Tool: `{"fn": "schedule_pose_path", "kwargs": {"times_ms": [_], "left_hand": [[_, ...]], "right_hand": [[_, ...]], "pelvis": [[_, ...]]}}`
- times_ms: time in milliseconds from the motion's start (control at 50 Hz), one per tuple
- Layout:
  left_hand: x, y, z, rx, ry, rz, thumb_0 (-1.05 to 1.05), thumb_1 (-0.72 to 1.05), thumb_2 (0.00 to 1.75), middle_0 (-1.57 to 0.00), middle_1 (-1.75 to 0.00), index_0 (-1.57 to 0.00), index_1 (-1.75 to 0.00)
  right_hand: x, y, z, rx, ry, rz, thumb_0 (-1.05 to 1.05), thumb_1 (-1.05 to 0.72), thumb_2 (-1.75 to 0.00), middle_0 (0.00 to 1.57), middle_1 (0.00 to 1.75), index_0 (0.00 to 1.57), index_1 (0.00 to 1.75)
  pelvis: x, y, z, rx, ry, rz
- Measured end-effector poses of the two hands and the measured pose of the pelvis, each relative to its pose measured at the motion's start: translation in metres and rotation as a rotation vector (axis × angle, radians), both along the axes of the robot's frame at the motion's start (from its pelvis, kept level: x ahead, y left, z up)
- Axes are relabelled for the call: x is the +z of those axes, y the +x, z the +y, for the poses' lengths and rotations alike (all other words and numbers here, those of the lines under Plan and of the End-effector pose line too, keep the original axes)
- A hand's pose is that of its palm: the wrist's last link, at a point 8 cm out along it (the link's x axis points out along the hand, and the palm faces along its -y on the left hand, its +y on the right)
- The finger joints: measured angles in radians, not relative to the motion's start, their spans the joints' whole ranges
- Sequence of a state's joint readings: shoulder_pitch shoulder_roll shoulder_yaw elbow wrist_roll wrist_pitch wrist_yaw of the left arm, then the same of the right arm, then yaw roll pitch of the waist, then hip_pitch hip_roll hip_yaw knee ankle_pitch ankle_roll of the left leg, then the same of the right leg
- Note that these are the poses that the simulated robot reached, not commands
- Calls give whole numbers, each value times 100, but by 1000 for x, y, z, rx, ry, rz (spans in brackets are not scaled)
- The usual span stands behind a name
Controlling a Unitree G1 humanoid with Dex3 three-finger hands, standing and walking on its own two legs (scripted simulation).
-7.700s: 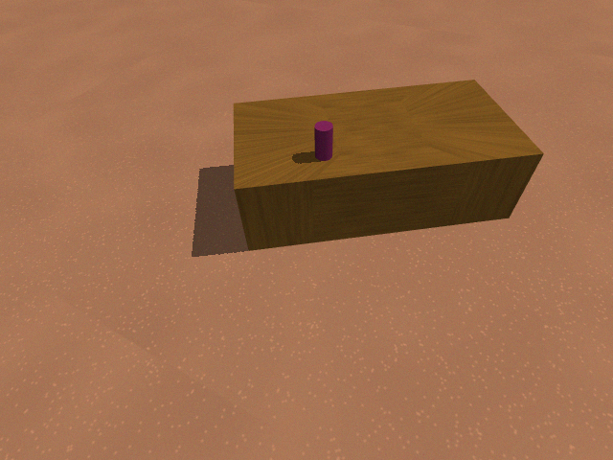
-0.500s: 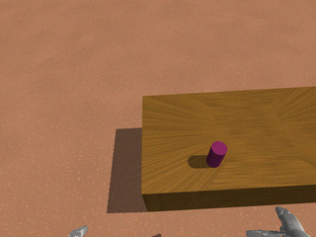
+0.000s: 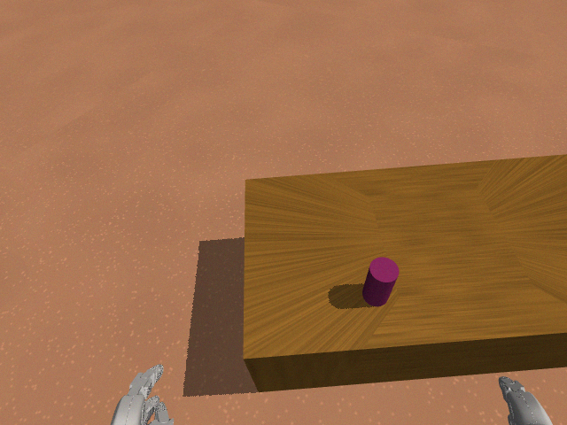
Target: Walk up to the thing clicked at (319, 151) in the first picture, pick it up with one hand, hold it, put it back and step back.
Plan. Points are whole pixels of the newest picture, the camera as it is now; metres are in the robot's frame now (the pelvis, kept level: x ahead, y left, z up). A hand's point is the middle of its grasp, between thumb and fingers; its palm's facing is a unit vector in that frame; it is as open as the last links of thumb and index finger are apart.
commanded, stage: go down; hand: right
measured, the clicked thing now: (379, 282) +0.49 -0.19 -0.32
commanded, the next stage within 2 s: none
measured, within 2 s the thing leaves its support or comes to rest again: neither
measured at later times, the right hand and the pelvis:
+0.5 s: hand out of the picture +0.15 -0.27 -0.11, palm faces +0.12 +0.93 -0.34, open 17.5 cm; pelvis -0.01 +0.01 -0.02, yaw -1 degrees
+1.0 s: hand (529, 316) +0.29 -0.34 -0.05, palm faces +0.19 +0.97 -0.18, open 17.5 cm; pelvis -0.03 +0.00 -0.03, yaw +0 degrees
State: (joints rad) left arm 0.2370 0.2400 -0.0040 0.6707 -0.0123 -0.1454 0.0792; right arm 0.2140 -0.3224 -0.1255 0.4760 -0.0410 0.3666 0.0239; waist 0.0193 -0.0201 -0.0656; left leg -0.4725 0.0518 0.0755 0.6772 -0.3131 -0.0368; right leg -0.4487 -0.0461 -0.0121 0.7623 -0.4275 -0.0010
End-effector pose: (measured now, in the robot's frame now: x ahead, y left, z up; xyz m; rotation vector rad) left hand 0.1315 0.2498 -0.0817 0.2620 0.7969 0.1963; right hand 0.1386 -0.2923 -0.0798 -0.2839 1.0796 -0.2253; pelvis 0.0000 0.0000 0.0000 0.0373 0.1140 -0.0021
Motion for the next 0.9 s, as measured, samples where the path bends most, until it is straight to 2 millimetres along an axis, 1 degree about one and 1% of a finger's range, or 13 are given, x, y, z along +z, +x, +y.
{"fn": "schedule_pose_path", "kwargs": {"times_ms": [140, 380, 460, 500, 540, 620, 680, 740, 780, 900], "left_hand": [[-3, 6, -3, -14, -4, -42, 1, 91, 89, -20, -30, -20, -30], [-9, 4, 0, -15, 25, -88, 1, 91, 89, -19, -30, -20, -30], [-11, 2, 1, -16, 42, -97, 1, 91, 89, -19, -30, -20, -30], [-12, 1, 2, -18, 51, -98, 1, 91, 89, -19, -30, -20, -30], [-13, -1, 2, -20, 61, -98, 1, 91, 89, -19, -29, -20, -30], [-15, -8, 4, -16, 79, -85, 1, 91, 89, -20, -29, -20, -30], [-17, -16, 8, -3, 90, -64, 1, 90, 89, -20, -29, -20, -30], [-19, -28, 12, 13, 97, -32, 1, 90, 89, -20, -29, -20, -30], [-20, -37, 16, 23, 100, -5, 1, 90, 89, -20, -29, -20, -30], [-28, -70, 25, 42, 110, 105, 1, 90, 90, -20, -29, -20, -30]], "right_hand": [[1, -5, 0, -5, -4, 1, -1, 56, -2, 5, 5, 4, 5], [4, -19, -6, -25, -13, -32, -1, 55, -3, 4, 6, 4, 5], [6, -16, -11, -36, -14, -61, -1, 55, -3, 4, 6, 4, 5], [8, -9, -16, -45, -14, -91, -1, 55, -3, 4, 6, 4, 5], [11, 2, -22, -53, -11, -135, -1, 55, -3, 4, 6, 5, 5], [23, 34, -37, -60, 1, -239, -1, 55, -3, 5, 5, 5, 5], [33, 58, -50, -62, 14, -299, -1, 54, -3, 5, 5, 5, 5], [41, 78, -61, -60, 37, -338, -1, 54, -3, 5, 5, 5, 5], [44, 88, -67, -53, 56, -353, -1, 53, -3, 5, 5, 5, 5], [50, 107, -82, -29, 90, -422, -1, 53, -4, 5, 5, 5, 5]], "pelvis": [[-7, -2, 1, -6, 5, 16], [-20, -9, 5, -16, 10, 41], [-23, -12, 6, -22, 13, 46], [-24, -14, 7, -25, 14, 47], [-25, -16, 8, -26, 15, 47], [-27, -19, 9, -28, 15, 48], [-26, -21, 9, -26, 15, 50], [-26, -22, 8, -22, 15, 55], [-25, -23, 7, -17, 14, 60], [-27, -28, 4, -5, 9, 79]]}}
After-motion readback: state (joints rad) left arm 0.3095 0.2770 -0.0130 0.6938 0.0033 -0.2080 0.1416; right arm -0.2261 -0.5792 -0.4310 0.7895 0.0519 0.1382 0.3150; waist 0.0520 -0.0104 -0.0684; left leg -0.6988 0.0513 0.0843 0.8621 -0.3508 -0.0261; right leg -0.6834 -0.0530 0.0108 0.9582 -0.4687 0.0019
